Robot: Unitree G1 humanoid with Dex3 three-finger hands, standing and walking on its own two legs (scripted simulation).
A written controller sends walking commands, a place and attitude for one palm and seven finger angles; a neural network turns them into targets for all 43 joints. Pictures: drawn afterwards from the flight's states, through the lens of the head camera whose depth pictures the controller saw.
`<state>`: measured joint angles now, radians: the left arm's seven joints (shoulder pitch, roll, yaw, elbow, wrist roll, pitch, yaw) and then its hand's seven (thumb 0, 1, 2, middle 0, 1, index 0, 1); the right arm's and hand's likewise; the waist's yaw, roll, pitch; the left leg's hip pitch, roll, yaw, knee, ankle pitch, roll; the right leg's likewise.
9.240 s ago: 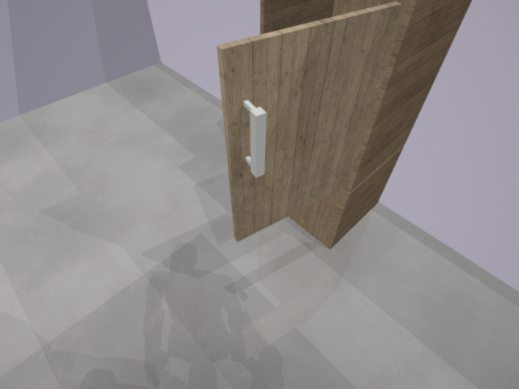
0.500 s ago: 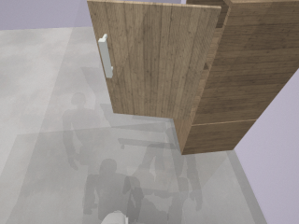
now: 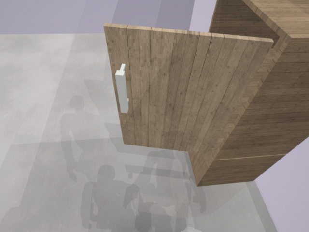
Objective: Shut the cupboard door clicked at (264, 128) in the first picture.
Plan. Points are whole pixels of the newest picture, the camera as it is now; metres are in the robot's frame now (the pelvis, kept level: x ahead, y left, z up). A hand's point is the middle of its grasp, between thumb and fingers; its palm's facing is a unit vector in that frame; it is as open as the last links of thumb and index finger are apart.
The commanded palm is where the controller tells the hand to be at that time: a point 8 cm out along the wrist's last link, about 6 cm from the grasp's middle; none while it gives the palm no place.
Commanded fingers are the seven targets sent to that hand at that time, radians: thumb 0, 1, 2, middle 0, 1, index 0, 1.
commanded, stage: come to a stop and stand still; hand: left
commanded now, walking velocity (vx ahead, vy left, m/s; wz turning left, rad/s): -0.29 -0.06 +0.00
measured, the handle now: (124, 89) +0.52 +0.14 +0.05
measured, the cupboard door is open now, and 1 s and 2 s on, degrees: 78 78 78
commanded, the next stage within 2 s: look again from close up in 1.32 s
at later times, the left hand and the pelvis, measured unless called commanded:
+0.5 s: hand out of the picture +0.09 +0.17 -0.18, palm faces +0.03 -0.98 -0.20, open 7.4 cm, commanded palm none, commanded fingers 0.00 0.90 0.90 -0.20 -0.30 -0.20 -0.30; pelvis +0.02 +0.00 -0.01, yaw +0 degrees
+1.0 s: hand out of the picture -0.02 +0.15 -0.17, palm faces +0.00 -0.97 -0.22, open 7.4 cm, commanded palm none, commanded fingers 0.00 0.90 0.90 -0.20 -0.30 -0.20 -0.30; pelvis -0.03 -0.03 -0.01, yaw -1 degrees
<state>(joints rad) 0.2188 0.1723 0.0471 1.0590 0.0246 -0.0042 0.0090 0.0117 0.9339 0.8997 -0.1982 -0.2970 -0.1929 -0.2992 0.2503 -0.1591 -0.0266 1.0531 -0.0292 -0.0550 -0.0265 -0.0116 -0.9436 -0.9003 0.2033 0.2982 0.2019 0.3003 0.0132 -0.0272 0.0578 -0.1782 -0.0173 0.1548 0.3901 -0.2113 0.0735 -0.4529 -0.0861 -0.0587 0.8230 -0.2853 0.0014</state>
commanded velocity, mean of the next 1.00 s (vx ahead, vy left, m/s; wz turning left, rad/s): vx -0.06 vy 0.01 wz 0.00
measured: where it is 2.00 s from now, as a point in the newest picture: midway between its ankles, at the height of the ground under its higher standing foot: outside the picture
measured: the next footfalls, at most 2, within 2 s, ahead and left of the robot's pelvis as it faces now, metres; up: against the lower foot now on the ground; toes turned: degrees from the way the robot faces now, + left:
right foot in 0.10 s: +0.04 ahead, -0.15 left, +0.00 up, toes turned -2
